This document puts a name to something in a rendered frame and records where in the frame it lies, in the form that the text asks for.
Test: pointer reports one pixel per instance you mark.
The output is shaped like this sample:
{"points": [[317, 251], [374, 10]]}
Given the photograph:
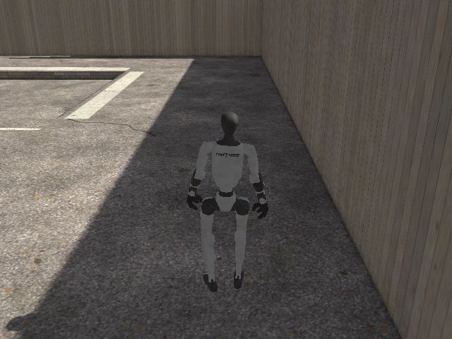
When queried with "robot right forearm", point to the robot right forearm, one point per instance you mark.
{"points": [[260, 191]]}

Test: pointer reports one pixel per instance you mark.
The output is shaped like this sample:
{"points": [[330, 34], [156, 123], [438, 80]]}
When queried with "robot left forearm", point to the robot left forearm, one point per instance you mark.
{"points": [[193, 185]]}

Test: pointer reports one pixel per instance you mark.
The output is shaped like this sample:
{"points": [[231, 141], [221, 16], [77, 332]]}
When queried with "robot left shin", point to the robot left shin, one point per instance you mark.
{"points": [[209, 258]]}

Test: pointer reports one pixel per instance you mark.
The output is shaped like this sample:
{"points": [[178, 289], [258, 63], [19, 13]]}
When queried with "robot left upper arm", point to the robot left upper arm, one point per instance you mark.
{"points": [[205, 148]]}

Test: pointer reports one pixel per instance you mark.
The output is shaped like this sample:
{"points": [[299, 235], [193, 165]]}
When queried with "robot right upper arm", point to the robot right upper arm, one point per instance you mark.
{"points": [[253, 162]]}

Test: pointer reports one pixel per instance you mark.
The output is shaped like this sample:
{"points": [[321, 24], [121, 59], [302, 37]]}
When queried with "right robot thigh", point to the right robot thigh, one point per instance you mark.
{"points": [[242, 213]]}

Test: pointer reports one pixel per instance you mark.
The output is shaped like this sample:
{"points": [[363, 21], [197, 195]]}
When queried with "right robot hand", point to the right robot hand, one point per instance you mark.
{"points": [[263, 207]]}

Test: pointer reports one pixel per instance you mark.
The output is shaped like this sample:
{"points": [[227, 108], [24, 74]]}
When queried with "left robot hand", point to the left robot hand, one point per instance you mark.
{"points": [[195, 200]]}

